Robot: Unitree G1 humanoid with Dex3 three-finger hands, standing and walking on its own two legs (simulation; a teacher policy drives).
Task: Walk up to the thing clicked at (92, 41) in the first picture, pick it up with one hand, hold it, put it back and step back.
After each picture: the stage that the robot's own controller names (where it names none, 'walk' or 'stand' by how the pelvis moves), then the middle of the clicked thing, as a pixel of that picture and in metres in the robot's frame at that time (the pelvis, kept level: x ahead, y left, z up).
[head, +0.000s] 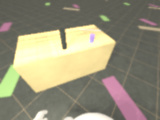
stand; (91, 38) +1.08 +0.00 -0.09
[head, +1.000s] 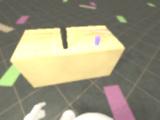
walk; (97, 40) +0.96 -0.05 -0.06
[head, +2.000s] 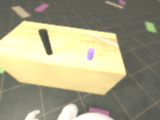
walk; (90, 54) +0.62 +0.06 -0.06
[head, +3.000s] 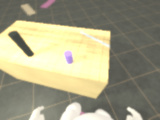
stand; (69, 57) +0.50 +0.22 -0.05
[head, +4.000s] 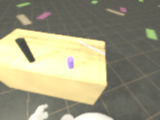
stand; (70, 63) +0.53 +0.18 -0.07
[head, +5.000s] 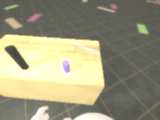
stand; (66, 66) +0.49 +0.21 -0.08
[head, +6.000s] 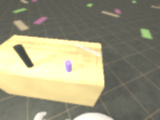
stand; (68, 66) +0.52 +0.20 -0.09
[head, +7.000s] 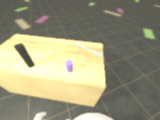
stand; (69, 66) +0.51 +0.19 -0.09
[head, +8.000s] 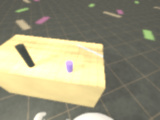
stand; (69, 66) +0.51 +0.19 -0.09
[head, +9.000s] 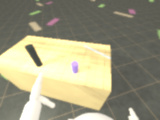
rise first; (75, 67) +0.51 +0.17 -0.09
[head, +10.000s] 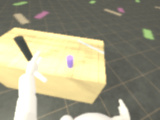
go down; (70, 62) +0.55 +0.16 -0.06
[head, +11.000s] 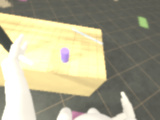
go down; (65, 55) +0.52 +0.16 -0.02
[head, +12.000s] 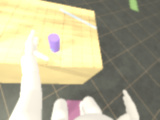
close in; (54, 43) +0.54 +0.18 +0.01
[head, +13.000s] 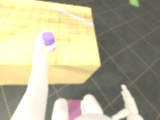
close; (49, 42) +0.55 +0.18 +0.03
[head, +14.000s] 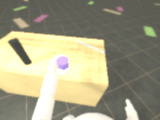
lift; (63, 65) +0.37 +0.17 +0.12
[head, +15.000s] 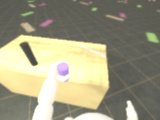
hold; (64, 72) +0.31 +0.17 +0.12
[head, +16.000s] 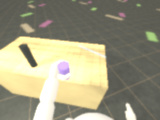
hold; (64, 71) +0.32 +0.16 +0.12
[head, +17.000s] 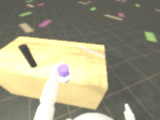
hold; (64, 73) +0.32 +0.16 +0.10
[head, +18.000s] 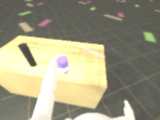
crouch; (63, 65) +0.37 +0.18 +0.12
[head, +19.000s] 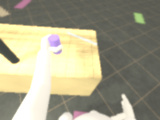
lower; (55, 45) +0.51 +0.19 +0.12
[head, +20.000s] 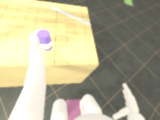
lower; (45, 41) +0.55 +0.19 +0.04
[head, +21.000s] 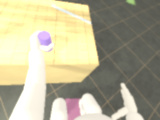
lower; (46, 42) +0.54 +0.18 +0.03
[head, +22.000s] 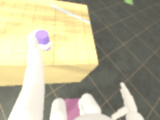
lower; (44, 41) +0.55 +0.19 +0.03
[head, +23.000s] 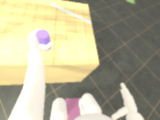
lower; (44, 41) +0.55 +0.19 +0.03
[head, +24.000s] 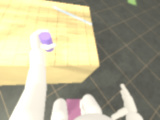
open; (47, 42) +0.55 +0.19 +0.03
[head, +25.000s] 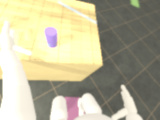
rise; (51, 38) +0.55 +0.18 +0.03
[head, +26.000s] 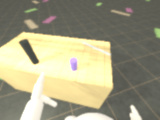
sink last; (73, 64) +0.51 +0.16 -0.04
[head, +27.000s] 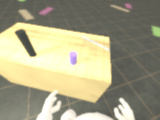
stand; (73, 58) +0.54 +0.16 -0.03
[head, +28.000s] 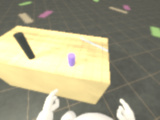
stand; (71, 60) +0.53 +0.17 -0.02
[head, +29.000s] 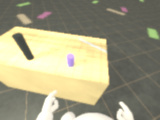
stand; (70, 60) +0.53 +0.17 -0.02
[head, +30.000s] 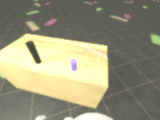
stand; (73, 65) +0.55 +0.16 -0.08
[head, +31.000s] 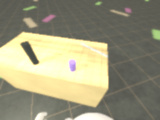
stand; (72, 65) +0.52 +0.17 -0.09
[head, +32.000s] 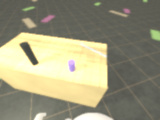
stand; (71, 66) +0.52 +0.18 -0.09
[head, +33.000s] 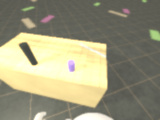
walk; (71, 66) +0.51 +0.18 -0.09
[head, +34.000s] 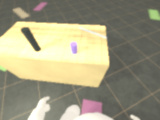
walk; (74, 48) +0.66 +0.19 -0.08
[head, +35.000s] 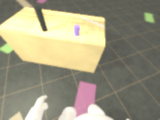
walk; (76, 30) +0.93 +0.19 -0.07
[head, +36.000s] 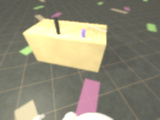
stand; (83, 33) +1.16 +0.18 -0.07
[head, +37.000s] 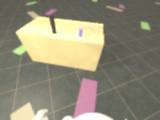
stand; (80, 32) +1.14 +0.17 -0.09
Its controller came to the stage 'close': yes
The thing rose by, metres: 0.20
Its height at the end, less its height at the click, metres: +0.00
